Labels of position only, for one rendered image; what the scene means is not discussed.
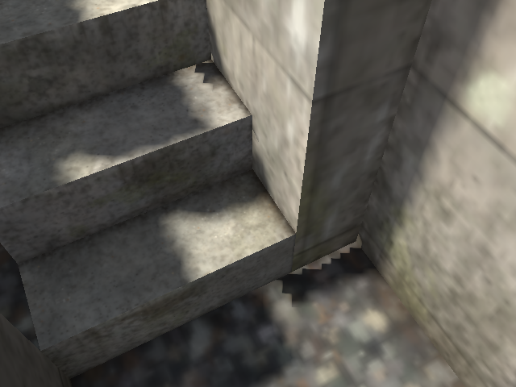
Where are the stairs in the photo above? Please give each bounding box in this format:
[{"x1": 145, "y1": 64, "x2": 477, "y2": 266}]
[{"x1": 0, "y1": 0, "x2": 296, "y2": 379}]

